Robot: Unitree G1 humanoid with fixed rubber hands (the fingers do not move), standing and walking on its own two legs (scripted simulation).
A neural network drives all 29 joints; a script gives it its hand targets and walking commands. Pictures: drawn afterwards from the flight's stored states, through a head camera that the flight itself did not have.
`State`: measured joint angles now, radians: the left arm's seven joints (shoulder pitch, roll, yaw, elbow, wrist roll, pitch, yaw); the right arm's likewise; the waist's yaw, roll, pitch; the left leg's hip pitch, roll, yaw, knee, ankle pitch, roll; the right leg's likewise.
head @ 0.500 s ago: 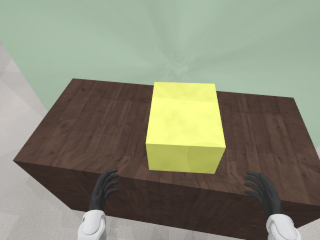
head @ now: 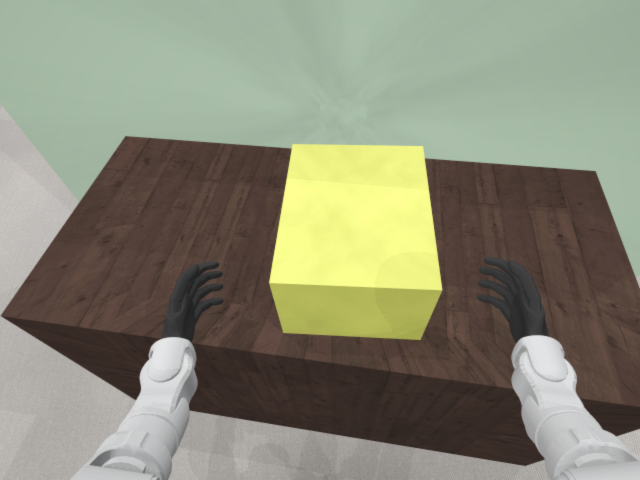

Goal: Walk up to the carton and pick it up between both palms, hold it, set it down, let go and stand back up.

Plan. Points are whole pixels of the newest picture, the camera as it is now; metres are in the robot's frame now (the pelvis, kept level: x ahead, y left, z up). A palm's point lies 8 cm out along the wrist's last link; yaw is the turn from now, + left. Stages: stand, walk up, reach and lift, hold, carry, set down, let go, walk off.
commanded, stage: reach and lift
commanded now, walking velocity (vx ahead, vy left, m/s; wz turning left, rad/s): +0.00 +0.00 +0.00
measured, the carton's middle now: (354, 238) +0.50 -0.03 -0.07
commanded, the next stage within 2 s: none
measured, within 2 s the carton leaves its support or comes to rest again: neither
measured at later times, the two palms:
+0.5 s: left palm (201, 258) +0.40 +0.19 +0.03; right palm (513, 253) +0.40 -0.22 +0.04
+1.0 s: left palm (192, 198) +0.46 +0.20 +0.08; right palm (508, 180) +0.47 -0.22 +0.10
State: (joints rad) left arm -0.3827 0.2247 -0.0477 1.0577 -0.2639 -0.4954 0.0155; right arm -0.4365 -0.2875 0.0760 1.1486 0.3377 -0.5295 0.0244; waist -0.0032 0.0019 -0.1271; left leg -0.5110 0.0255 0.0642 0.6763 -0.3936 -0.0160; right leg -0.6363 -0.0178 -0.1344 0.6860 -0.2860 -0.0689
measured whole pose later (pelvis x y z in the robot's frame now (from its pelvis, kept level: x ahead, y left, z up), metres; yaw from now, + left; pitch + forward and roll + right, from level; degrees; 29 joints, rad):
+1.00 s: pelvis -0.01 +0.00 +0.00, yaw +0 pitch +27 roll +1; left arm -1.15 0.32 -0.20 1.51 -0.40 -0.27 0.04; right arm -1.15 -0.35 0.13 1.41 0.45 -0.17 0.00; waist 0.00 -0.02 -0.27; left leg -0.79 0.03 0.04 0.64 -0.31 -0.02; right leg -0.89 0.00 -0.14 0.60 -0.18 -0.08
